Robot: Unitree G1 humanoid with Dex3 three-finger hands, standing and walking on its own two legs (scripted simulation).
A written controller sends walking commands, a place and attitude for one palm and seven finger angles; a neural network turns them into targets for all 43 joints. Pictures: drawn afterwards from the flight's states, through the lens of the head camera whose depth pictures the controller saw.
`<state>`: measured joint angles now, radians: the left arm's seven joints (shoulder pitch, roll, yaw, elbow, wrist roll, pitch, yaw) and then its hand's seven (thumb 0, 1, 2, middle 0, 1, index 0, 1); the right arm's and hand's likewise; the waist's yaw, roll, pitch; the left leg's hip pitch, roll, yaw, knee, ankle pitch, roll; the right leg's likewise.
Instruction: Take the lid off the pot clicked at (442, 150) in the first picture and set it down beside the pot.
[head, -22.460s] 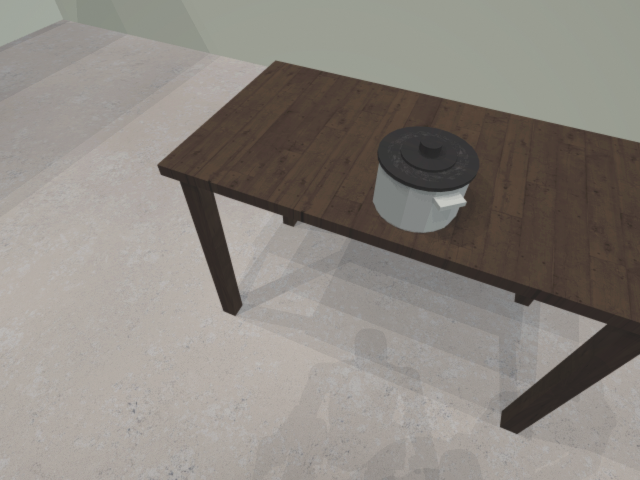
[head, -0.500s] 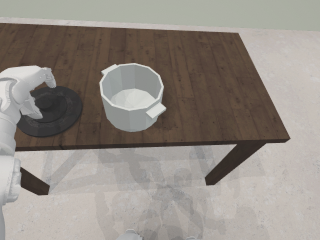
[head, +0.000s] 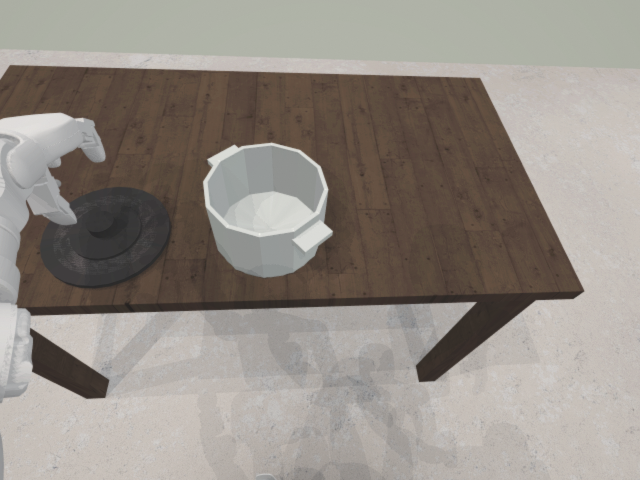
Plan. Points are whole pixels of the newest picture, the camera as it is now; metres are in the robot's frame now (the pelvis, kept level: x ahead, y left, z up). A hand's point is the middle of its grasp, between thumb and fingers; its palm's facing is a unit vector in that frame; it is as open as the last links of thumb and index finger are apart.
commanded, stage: raise the empty hand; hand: left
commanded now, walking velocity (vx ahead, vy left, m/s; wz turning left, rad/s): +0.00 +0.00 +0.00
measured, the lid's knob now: (101, 224) +0.49 +0.32 -0.04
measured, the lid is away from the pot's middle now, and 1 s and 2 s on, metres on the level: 0.25 0.25 0.25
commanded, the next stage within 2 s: draw the hand back to the body in 0.32 s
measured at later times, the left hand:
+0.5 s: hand (53, 164) +0.46 +0.30 +0.12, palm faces -0.38 -0.10 -0.92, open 11.0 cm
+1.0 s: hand (70, 191) +0.41 +0.27 +0.13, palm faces -0.03 -0.64 -0.77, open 11.0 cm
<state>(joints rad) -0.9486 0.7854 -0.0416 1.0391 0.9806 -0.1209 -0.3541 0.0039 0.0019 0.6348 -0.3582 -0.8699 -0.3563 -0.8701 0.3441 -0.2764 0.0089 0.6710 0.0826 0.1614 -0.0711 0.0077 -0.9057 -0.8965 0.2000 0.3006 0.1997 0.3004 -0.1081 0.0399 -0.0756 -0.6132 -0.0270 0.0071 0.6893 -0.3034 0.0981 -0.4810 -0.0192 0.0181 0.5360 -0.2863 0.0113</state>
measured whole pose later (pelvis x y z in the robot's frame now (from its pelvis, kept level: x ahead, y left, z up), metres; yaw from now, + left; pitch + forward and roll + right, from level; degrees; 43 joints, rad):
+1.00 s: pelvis +0.00 -0.02 +0.01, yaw +2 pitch +6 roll -2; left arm -0.66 0.66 0.10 0.72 0.37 -0.12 -0.22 0.00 0.00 0.63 -0.36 -0.87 -0.36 -0.87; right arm 0.23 -0.26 0.03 0.57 0.09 0.15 -0.07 0.01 -0.91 -0.90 0.20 0.30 0.20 0.30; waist -0.01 0.03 0.02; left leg -0.39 -0.04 -0.02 0.55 -0.25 0.07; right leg -0.27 -0.03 0.00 0.44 -0.26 0.00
